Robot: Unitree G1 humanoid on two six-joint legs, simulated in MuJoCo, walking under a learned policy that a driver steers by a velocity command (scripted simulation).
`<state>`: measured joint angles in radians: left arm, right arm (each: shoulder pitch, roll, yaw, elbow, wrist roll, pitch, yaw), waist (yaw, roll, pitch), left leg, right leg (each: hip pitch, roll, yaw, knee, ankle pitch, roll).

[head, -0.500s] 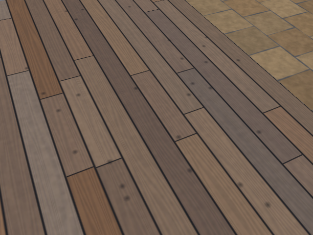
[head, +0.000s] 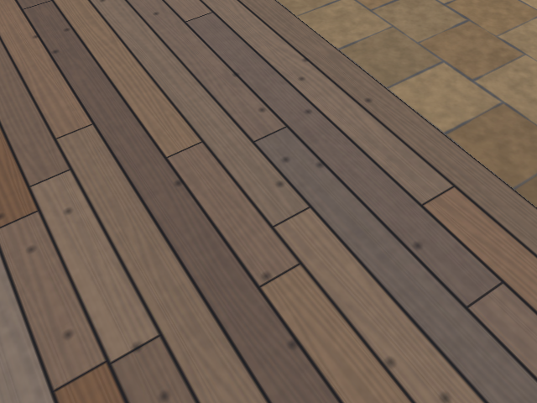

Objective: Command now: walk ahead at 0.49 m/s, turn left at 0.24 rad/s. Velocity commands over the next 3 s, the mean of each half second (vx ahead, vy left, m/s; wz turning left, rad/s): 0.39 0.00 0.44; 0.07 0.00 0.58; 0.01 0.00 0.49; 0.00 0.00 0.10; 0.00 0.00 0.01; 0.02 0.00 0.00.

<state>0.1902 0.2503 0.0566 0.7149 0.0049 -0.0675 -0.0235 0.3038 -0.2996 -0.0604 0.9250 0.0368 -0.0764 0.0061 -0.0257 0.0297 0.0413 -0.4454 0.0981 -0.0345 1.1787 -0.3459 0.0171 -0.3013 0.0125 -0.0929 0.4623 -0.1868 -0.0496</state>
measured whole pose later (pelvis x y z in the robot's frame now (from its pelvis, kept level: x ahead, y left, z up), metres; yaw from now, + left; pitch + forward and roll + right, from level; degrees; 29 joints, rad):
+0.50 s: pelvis +0.26 +0.06 -0.01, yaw +17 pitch +2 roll -1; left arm 0.19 0.29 0.06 0.77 -0.01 -0.06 0.02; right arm 0.13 -0.31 -0.07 0.71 0.01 -0.03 0.03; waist 0.00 0.00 0.09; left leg -0.46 -0.08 0.01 0.54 -0.12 0.10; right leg -0.41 -0.02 0.03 1.28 -0.52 0.05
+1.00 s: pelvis +0.38 +0.04 +0.00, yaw +35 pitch +2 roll +0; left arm 0.16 0.27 0.06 0.70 0.02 -0.02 0.03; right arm 0.16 -0.35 -0.09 0.63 0.02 0.05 -0.02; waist 0.01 0.04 0.03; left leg -0.53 -0.10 -0.10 1.12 -0.49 -0.06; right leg -0.32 -0.02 0.02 0.49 -0.22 0.01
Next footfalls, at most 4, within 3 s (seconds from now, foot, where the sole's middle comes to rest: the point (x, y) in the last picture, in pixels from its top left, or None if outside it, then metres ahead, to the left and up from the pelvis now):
0.38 left None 0.37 0.15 -0.77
0.86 right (297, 385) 0.50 -0.03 -0.77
1.26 left None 0.32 0.17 -0.77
1.64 right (278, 389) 0.50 0.01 -0.77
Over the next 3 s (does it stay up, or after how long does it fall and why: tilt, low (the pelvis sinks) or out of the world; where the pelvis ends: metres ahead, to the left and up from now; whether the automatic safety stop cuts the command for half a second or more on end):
stays up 0.40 0.06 0.00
